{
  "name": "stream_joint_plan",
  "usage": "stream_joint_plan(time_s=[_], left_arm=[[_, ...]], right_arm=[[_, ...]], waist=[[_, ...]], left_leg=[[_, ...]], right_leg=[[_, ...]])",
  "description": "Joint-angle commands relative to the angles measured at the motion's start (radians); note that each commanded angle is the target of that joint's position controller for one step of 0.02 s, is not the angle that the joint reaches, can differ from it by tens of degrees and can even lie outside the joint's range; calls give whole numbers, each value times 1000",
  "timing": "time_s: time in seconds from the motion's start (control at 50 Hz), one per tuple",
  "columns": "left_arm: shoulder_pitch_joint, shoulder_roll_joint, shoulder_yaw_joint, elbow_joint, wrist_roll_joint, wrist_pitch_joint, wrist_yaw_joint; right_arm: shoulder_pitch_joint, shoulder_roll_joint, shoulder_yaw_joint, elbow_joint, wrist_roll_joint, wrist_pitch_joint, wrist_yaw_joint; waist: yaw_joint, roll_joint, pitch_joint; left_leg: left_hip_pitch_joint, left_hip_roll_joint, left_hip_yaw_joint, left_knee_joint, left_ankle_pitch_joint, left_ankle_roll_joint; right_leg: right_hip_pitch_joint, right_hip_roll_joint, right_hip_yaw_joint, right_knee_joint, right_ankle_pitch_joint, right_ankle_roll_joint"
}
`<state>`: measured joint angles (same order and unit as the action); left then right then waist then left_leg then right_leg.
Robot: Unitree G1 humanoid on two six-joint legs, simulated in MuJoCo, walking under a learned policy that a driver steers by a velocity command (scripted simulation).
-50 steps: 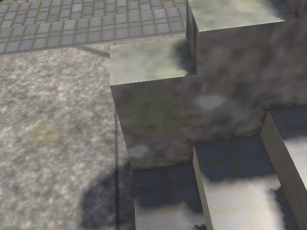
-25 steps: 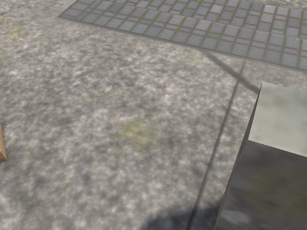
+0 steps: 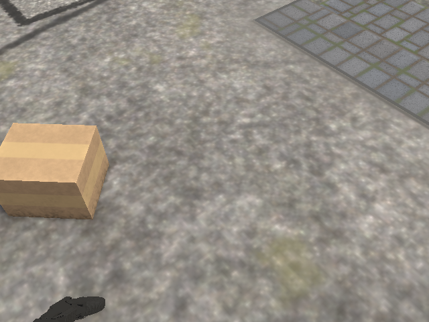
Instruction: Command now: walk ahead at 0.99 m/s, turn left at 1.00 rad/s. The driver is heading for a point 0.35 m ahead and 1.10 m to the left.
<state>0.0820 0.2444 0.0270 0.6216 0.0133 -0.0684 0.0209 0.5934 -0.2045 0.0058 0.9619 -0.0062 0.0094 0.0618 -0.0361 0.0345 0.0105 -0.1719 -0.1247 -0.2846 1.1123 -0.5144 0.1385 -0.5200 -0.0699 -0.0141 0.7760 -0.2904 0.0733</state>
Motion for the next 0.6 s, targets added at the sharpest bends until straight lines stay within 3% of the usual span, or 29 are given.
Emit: stream_joint_plan(time_s=[0.02, 0.04, 0.06, 0.08, 0.1, 0.12, 0.14, 0.16, 0.18, 0.2, 0.22, 0.24, 0.26, 0.28, 0.3, 0.32, 0.34, 0.36, 0.38, 0.4, 0.42, 0.44, 0.46, 0.48, 0.52, 0.54, 0.56, 0.58, 0.6], left_arm=[[247, 98, 64, 30, -6, -8, -5], [213, 58, 55, 58, -5, -10, -7], [200, 57, 51, 84, -6, -18, 1], [182, 72, 56, 117, -14, -23, 3], [159, 85, 53, 130, -4, -25, 0], [129, 104, 62, 144, -8, -31, -1], [91, 133, 69, 144, -7, -31, -8], [52, 158, 79, 154, 3, -35, -11], [17, 169, 86, 161, 4, -37, -9], [-1, 172, 88, 175, 16, -40, -6], [-20, 170, 85, 187, 25, -35, 7], [-50, 155, 81, 193, 28, -31, 16], [-87, 170, 89, 196, 30, -24, 23], [-53, 167, 89, 209, 28, -19, 32], [-28, 173, 89, 213, 20, -12, 36], [-43, 186, 89, 214, 15, -5, 29], [-63, 192, 88, 206, 4, 6, 10], [-137, 178, 82, 198, -22, 25, -21], [-152, 35, 34, 192, -44, 44, -58], [37, -149, -18, 79, -66, 41, -95], [100, -109, -26, 65, 21, 26, -82], [71, -38, -24, 87, 52, 11, -69], [1, 7, -16, 107, 60, 4, -56], [-118, 58, -7, 87, 60, 5, -40], [-238, 87, 1, 54, 49, 11, -32], [-265, 72, -3, 53, 28, 20, -30], [-289, 60, -4, 55, 14, 26, -32], [-312, 52, -4, 48, 12, 31, -33], [-321, 41, -4, 40, 4, 37, -34]], right_arm=[[-433, -196, -82, -260, -33, -90, -39], [-415, -176, -88, -234, -40, -80, -32], [-445, -140, -92, -219, -44, -72, -22], [-427, -88, -89, -202, -46, -57, -18], [-443, -69, -93, -215, -59, -44, -9], [-414, -43, -95, -210, -54, -28, -7], [-352, -53, -110, -191, -44, -9, -14], [-310, -19, -109, -180, -45, 7, -16], [-269, 2, -110, -165, -42, 19, -21], [-229, 13, -114, -155, -42, 34, -19], [-158, -7, -122, -120, -41, 41, -21], [-97, 21, -115, -89, -31, 47, -19], [-23, 48, -109, -59, 3, 58, -17], [33, 53, -106, -32, 13, 62, -20], [95, 46, -106, -3, 17, 64, -29], [167, 37, -109, 16, 11, 72, -41], [285, 46, -108, 53, 20, 76, -51], [356, 66, -103, 79, 25, 67, -52], [172, 63, -83, 64, 25, 54, -38], [-132, -25, -62, -6, 58, 27, -43], [-214, -163, -104, -66, 57, -6, -60], [-185, -182, -118, -65, 24, -27, -70], [-131, -186, -127, -50, 3, -37, -78], [-89, -137, -120, -44, 1, -43, -79], [-33, -84, -116, -22, 17, -63, -79], [-10, -67, -116, -16, 20, -67, -87], [5, -52, -114, -17, 28, -70, -88], [29, -58, -111, -14, 29, -75, -92], [29, -84, -120, -23, 27, -78, -92]], waist=[[173, -186, -161], [137, -166, -121], [116, -212, -82], [70, -271, -36], [62, -324, -10], [27, -362, 12], [-34, -346, 37], [-80, -344, 60], [-121, -343, 77], [-162, -331, 92], [-209, -296, 65], [-239, -247, 91], [-264, -232, 91], [-270, -201, 91], [-281, -175, 78], [-317, -150, 72], [-355, -114, 29], [-404, -43, 60], [-288, 220, 204], [47, 692, 181], [107, 646, 109], [93, 418, 74], [49, 233, 50], [-16, 96, 22], [-75, 103, 15], [-93, 77, -9], [-100, 7, -12], [-107, -27, 22], [-95, -69, 16]], left_leg=[[-739, 88, 99, 369, 219, 17], [-691, 128, 124, 354, 252, 6], [-676, 151, 137, 364, 256, -1], [-673, 161, 148, 393, 247, -9], [-712, 171, 169, 432, 214, -22], [-735, 171, 167, 462, 212, -27], [-665, 188, 192, 409, 232, -33], [-615, 190, 214, 374, 250, -31], [-561, 193, 244, 342, 267, -27], [-525, 210, 287, 295, 290, -8], [-463, 211, 335, 238, 272, 11], [-373, 207, 365, 146, 289, 29], [-241, 172, 405, 49, 305, 48], [-167, 152, 430, 12, 306, 62], [-145, 123, 448, -22, 253, 71], [-143, 115, 444, -100, 217, 85], [-78, 85, 406, -225, 186, 95], [-43, 36, 360, -352, 202, 105], [-191, -24, 312, -443, 180, 62], [-248, 2, -339, -800, 123, 89], [-153, 147, -654, -994, -48, 143], [-105, 172, -660, -953, -106, 146], [-90, 167, -564, -904, -89, 110], [-74, 149, -477, -874, 0, 60], [68, 148, -411, -854, 173, 43], [139, 158, -389, -862, 227, 36], [190, 164, -369, -882, 282, 26], [237, 171, -330, -859, 429, 33], [280, 179, -302, -859, 488, 38]], right_leg=[[655, -403, 748, -413, -685, -145], [525, -383, 593, -400, -618, -147], [410, -375, 471, -404, -604, -153], [307, -377, 351, -424, -593, -128], [276, -387, 266, -472, -567, -136], [249, -397, 172, -511, -540, -111], [191, -388, 49, -586, -492, -82], [150, -392, -34, -631, -462, -69], [134, -373, -125, -667, -435, -51], [152, -352, -205, -689, -414, -38], [237, -306, -285, -693, -396, -10], [239, -248, -371, -673, -361, 6], [248, -194, -417, -651, -336, -9], [295, -199, -438, -591, -168, -28], [397, -216, -445, -490, 123, -39], [500, -243, -440, -333, 438, -34], [556, -261, -415, -83, 649, -47], [482, -241, -402, 263, 737, -37], [330, -117, -326, 577, 238, -40], [66, 104, -150, 736, -195, -9], [-89, 124, -58, 829, -254, -6], [-131, 100, -15, 829, -220, -25], [-139, 71, 3, 762, -187, -38], [-144, 45, 22, 662, -107, -60], [-202, 7, 68, 516, 0, -61], [-225, -6, 84, 454, 53, -54], [-240, -13, 93, 412, 91, -43], [-298, -25, 83, 374, 75, -27], [-345, -18, 80, 328, 77, -22]])
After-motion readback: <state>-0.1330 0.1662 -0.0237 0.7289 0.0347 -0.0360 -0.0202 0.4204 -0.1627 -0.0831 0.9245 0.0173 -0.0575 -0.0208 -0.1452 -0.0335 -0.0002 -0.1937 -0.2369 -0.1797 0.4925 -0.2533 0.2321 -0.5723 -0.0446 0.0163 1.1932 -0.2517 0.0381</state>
